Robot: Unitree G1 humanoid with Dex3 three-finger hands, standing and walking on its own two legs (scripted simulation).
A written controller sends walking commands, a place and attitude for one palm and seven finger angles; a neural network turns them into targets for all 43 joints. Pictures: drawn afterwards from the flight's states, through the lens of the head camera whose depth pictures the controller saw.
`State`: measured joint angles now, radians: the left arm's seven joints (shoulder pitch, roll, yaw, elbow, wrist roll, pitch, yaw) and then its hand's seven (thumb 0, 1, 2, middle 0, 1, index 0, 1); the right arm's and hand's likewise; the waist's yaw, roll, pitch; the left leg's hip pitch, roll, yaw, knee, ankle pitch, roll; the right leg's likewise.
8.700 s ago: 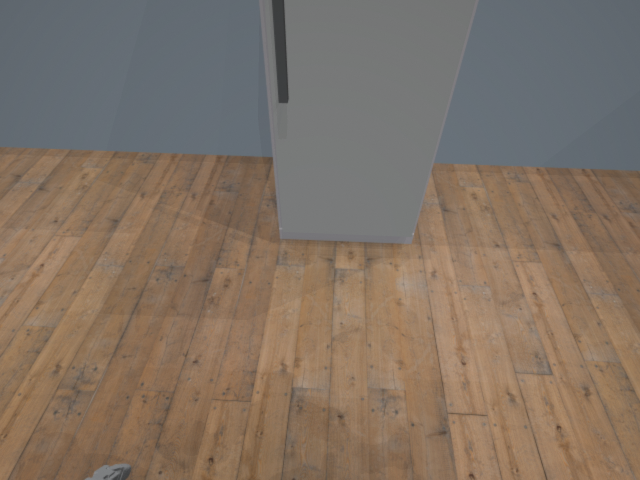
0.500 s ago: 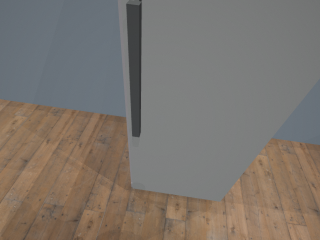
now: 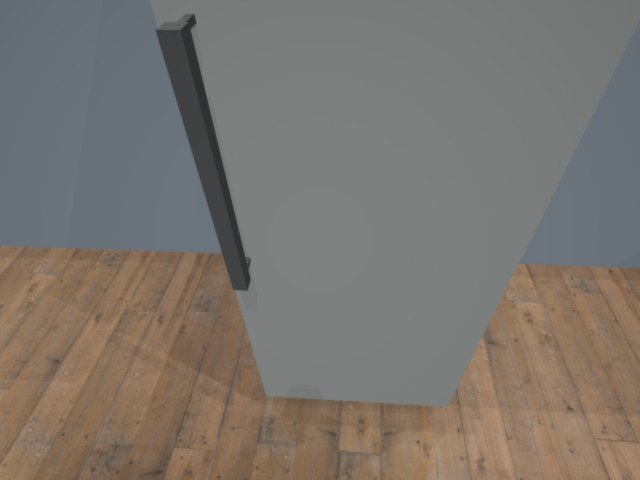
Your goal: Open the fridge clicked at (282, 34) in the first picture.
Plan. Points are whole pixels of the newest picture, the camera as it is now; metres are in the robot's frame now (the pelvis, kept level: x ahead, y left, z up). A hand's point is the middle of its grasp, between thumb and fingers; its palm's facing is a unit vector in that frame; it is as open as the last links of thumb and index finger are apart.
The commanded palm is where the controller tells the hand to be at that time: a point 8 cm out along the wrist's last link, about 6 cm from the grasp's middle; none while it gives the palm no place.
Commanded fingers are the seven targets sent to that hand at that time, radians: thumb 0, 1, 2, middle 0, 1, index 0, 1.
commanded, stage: come to a stop and stand still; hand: left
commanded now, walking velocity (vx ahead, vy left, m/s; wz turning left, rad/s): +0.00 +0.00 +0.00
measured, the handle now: (220, 180) +0.48 +0.17 +0.15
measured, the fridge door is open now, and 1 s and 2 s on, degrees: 0 0 0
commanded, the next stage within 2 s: look again from close up in 0.22 s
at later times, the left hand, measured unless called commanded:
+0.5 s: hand out of the picture -0.02 +0.14 -0.16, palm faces +0.03 -0.98 -0.19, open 7.4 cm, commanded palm none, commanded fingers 0.00 0.90 0.90 -0.20 -0.30 -0.20 -0.30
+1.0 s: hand out of the picture -0.01 +0.15 -0.16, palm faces +0.03 -0.98 -0.20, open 7.4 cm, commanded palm none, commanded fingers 0.00 0.90 0.90 -0.20 -0.30 -0.20 -0.30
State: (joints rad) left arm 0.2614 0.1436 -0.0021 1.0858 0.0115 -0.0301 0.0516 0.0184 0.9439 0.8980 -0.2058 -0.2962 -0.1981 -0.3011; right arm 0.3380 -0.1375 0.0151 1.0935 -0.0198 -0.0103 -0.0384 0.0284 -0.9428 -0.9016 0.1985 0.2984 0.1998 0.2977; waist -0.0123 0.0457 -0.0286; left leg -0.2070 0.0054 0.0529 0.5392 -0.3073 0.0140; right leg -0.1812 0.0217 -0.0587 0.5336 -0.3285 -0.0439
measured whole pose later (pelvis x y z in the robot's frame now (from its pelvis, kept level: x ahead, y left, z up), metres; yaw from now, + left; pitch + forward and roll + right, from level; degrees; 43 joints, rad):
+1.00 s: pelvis -0.01 -0.02 +0.01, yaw +0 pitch -1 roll +1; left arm 0.31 0.14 -0.01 1.11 0.01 -0.03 0.03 0.01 0.91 0.90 -0.20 -0.30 -0.20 -0.30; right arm 0.30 -0.13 0.02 1.14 -0.01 -0.02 -0.04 0.00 -0.91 -0.90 0.20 0.30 0.20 0.30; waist 0.00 0.01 0.02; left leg -0.17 0.02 0.05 0.42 -0.23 -0.01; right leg -0.15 0.04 -0.06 0.43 -0.26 -0.07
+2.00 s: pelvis -0.01 -0.01 +0.01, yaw +0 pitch -1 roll +1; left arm 0.27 0.18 -0.01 1.12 0.01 -0.03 0.03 0.01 0.91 0.90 -0.20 -0.30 -0.20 -0.30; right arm 0.25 -0.17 0.02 1.14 -0.01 -0.02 -0.03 0.00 -0.91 -0.90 0.20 0.30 0.20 0.30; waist 0.01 0.00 0.03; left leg -0.16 0.00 0.05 0.38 -0.20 0.00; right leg -0.14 0.02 -0.06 0.41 -0.25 -0.05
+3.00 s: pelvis -0.05 +0.02 -0.06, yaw +4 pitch +9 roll -4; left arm 0.38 0.25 0.13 -0.08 -0.27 -0.52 -0.32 0.02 0.35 0.67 -0.24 -0.65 -0.23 -0.65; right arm 0.17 -0.23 0.04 0.56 0.03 -0.24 -0.05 0.01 -0.91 -0.90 0.20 0.30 0.20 0.30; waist 0.04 0.03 -0.08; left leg -0.76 0.00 -0.03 1.07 -0.46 0.04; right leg -0.66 0.00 -0.15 0.99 -0.48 -0.03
